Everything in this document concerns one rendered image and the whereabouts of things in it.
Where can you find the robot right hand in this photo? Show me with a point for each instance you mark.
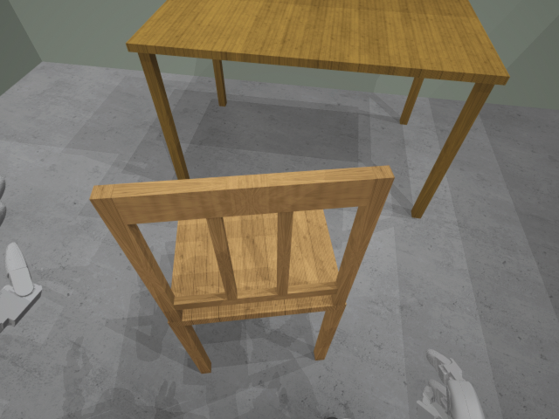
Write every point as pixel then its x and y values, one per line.
pixel 457 401

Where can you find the robot left hand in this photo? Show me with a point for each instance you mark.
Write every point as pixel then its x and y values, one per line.
pixel 17 298

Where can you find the table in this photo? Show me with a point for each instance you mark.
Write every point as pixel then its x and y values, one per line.
pixel 424 39

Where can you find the chair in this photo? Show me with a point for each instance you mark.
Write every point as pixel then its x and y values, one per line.
pixel 248 246

